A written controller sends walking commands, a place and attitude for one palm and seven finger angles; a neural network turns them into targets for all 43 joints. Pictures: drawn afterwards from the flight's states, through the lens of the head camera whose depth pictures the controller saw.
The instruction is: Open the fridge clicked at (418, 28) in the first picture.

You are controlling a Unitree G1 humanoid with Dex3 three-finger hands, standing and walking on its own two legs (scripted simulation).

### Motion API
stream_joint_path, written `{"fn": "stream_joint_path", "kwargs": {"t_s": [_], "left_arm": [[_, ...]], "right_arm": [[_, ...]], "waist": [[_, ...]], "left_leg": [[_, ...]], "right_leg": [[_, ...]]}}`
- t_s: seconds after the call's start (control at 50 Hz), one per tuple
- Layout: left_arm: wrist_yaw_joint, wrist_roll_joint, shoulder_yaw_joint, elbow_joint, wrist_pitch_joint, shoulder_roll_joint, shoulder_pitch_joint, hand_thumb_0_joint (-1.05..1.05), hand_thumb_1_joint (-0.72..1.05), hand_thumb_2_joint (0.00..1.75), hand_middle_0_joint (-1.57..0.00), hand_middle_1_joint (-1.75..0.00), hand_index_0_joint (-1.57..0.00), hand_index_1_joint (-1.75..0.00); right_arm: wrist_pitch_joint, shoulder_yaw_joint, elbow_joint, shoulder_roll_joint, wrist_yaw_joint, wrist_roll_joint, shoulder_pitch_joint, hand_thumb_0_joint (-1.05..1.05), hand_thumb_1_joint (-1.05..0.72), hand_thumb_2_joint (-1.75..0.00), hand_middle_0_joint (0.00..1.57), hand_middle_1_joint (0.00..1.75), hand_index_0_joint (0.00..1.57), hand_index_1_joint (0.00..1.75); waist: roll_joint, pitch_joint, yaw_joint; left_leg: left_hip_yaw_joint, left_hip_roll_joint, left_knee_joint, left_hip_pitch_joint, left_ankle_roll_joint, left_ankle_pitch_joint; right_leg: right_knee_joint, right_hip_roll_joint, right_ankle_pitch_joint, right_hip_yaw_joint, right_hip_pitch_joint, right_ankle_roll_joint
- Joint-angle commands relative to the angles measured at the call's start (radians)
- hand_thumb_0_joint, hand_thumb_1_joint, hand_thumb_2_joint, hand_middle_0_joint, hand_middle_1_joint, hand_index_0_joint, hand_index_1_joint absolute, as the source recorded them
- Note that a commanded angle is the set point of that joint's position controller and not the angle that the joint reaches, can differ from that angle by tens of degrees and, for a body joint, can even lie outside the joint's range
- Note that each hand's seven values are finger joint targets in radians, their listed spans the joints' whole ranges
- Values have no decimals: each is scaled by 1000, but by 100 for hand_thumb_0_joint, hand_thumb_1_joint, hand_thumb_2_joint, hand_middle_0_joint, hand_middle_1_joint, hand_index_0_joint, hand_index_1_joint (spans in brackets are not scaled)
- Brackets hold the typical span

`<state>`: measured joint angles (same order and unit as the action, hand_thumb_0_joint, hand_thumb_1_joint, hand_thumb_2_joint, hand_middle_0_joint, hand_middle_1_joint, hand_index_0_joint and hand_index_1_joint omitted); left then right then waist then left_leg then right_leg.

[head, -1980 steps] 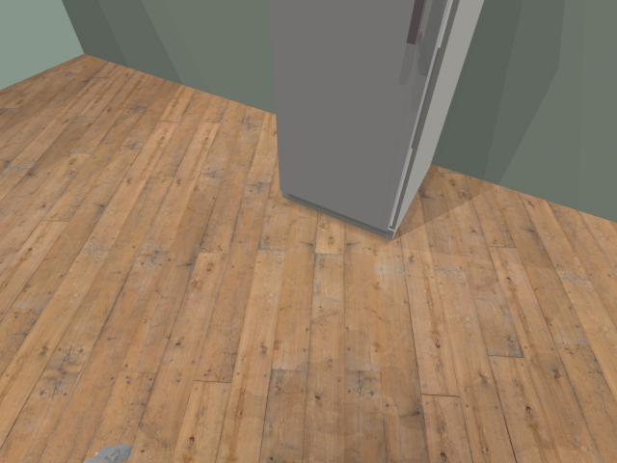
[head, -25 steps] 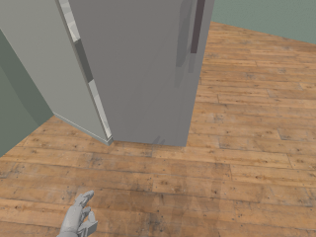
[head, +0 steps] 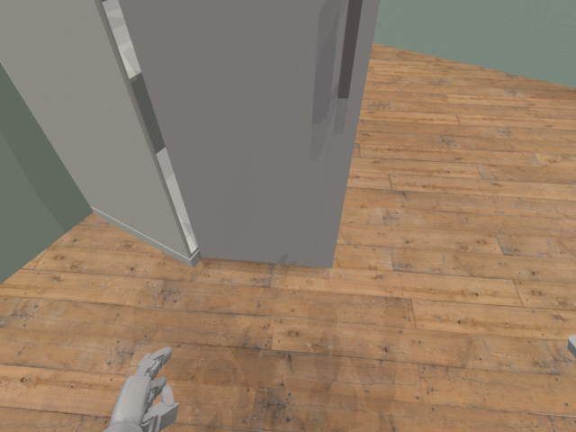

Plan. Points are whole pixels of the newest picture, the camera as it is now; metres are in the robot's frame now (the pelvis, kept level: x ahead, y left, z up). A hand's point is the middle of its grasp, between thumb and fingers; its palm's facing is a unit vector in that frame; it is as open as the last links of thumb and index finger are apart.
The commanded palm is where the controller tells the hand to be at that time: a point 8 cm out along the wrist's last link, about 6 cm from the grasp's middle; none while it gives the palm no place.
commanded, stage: let the arm hang, fingers relaxed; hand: right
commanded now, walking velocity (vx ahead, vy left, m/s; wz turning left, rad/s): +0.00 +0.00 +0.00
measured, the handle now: (350, 29) +0.78 -0.09 +0.21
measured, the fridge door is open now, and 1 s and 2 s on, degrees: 66 66 66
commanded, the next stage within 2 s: look to check the result in 1.12 s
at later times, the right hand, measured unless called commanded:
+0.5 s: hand out of the picture -0.03 -0.18 -0.18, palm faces +0.01 +0.98 -0.19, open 7.2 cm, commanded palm none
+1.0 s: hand out of the picture +0.11 -0.23 -0.14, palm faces -0.02 +0.94 -0.33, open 7.4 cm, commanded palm none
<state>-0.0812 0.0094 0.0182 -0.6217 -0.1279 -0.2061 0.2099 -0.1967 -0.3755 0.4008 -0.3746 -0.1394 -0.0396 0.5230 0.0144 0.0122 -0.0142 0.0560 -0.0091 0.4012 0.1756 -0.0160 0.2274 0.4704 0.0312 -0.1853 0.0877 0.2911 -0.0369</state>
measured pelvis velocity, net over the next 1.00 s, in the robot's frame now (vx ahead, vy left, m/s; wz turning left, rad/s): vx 0.01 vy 0.01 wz -0.02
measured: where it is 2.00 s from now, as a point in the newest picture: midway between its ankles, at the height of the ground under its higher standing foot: outside the picture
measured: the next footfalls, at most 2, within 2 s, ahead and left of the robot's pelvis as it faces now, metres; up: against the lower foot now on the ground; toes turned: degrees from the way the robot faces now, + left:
none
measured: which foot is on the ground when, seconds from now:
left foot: down 0.00-1.00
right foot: down 0.00-1.00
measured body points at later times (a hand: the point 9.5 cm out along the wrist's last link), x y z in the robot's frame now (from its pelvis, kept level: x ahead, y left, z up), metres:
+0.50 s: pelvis -0.01 +0.01 +0.00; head +0.03 +0.00 +0.44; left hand +0.01 +0.28 -0.15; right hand -0.03 -0.23 -0.16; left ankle -0.01 +0.13 -0.74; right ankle +0.04 -0.09 -0.74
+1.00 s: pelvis +0.01 +0.01 +0.01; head +0.02 +0.02 +0.45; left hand +0.11 +0.29 -0.13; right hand +0.11 -0.28 -0.12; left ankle -0.01 +0.13 -0.74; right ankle +0.04 -0.09 -0.74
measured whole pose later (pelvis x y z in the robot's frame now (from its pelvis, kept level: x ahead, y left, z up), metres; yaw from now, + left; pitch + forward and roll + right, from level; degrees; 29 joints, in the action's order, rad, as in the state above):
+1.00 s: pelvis +0.01 +0.01 +0.01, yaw -1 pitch -1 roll +0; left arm 0.00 0.01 -0.01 -1.10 -0.01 -0.32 0.09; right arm -0.02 0.00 -1.10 -0.32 0.01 0.01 0.07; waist 0.02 0.03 0.01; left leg 0.07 -0.03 0.35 0.11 -0.01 0.23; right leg 0.36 0.01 -0.14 0.08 0.20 -0.03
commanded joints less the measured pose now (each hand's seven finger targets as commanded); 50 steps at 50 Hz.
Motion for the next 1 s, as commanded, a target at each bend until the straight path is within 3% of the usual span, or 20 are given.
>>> {"fn": "stream_joint_path", "kwargs": {"t_s": [0.0,0.02,0.04,0.06,0.1,0.16,0.18,0.24,0.28,0.34,0.6,0.92,0.98], "left_arm": [[84,-19,-97,-83,-80,-336,-135,0,90,90,-20,-30,-20,-30],[88,-27,-97,-54,8,-298,-82,0,90,90,-20,-30,-20,-30],[87,-17,-88,-46,34,-290,-81,0,90,90,-20,-30,-20,-30],[84,-9,-81,-36,51,-300,-94,0,90,90,-20,-30,-20,-30],[79,5,-67,-51,73,-288,-101,0,90,90,-20,-30,-20,-30],[83,13,-62,-118,101,-261,-95,0,90,90,-20,-30,-20,-30],[83,17,-57,-136,111,-241,-82,0,90,90,-20,-30,-20,-30],[80,21,-49,-204,126,-200,-59,0,90,90,-20,-30,-20,-30],[75,18,-49,-241,127,-208,-59,0,90,90,-20,-30,-20,-30],[65,18,-55,-301,125,-198,-49,0,90,90,-20,-30,-20,-30],[56,10,-73,-428,124,-232,-5,0,90,90,-20,-30,-20,-30],[71,9,-64,-436,107,-304,-138,0,90,90,-20,-30,-20,-30],[71,8,-62,-430,104,-316,-148,0,90,90,-20,-30,-20,-30]], "right_arm": [[83,266,-558,-42,108,57,-104,0,-90,-90,20,30,20,30],[170,246,-566,-44,130,48,-127,0,-90,-90,20,30,20,30],[185,260,-592,-33,133,47,-153,0,-90,-90,20,30,20,30],[190,270,-638,-42,135,51,-178,0,-90,-90,20,30,20,30],[190,287,-755,-56,134,57,-205,0,-90,-90,20,30,20,30],[191,312,-955,-72,133,67,-275,0,-90,-90,20,30,20,30],[192,323,-1015,-72,131,66,-292,0,-90,-90,20,30,20,30],[193,344,-1153,-58,127,62,-341,0,-90,-90,20,30,20,30],[188,347,-1228,-59,126,60,-326,0,-90,-90,20,30,20,30],[186,337,-1327,-35,126,57,-294,0,-90,-90,20,30,20,30],[175,336,-1482,-70,128,56,-325,0,-90,-90,20,30,20,30],[161,339,-1464,-143,132,56,-451,0,-90,-90,20,30,20,30],[157,337,-1457,-151,133,57,-456,0,-90,-90,20,30,20,30]], "waist": [[69,-49,54],[108,-101,37],[99,-113,30],[82,-99,25],[-68,-106,7],[-177,-87,18],[-174,-80,25],[-48,-68,42],[38,-65,30],[133,-66,17],[-20,-2,22],[-21,-26,18],[-17,-59,17]], "left_leg": [[-6,-108,108,112,41,-167],[-34,-95,98,122,40,-42],[-13,-65,158,122,43,77],[-19,-47,202,114,43,118],[-40,-48,178,66,50,84],[-84,-116,63,73,65,33],[-107,-136,29,95,76,28],[-123,-146,-3,133,84,32],[-106,-117,-5,97,67,38],[-96,-103,-24,45,69,54],[-93,-112,-110,45,77,84],[-88,-126,-128,-13,50,-60],[-90,-128,-128,-37,49,-101]], "right_leg": [[36,113,241,-160,20,0],[5,131,263,-143,-15,4],[-20,155,201,-184,27,-23],[-48,163,155,-227,65,-47],[-49,157,142,-247,82,-64],[-1,82,53,-175,60,-22],[18,59,42,-153,33,-11],[12,43,46,-128,-42,5],[-30,68,54,-149,-38,2],[-76,79,-19,-161,-18,-4],[-121,94,-37,-162,-64,-4],[-180,106,131,-162,-142,2],[-175,107,176,-160,-163,3]]}}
